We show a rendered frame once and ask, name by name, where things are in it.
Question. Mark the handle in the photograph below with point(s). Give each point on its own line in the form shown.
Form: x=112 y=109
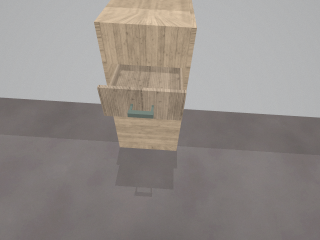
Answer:
x=140 y=114

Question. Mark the cabinet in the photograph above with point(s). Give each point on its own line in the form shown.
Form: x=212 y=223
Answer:
x=157 y=33

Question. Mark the drawer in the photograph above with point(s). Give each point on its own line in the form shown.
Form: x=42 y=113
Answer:
x=144 y=86

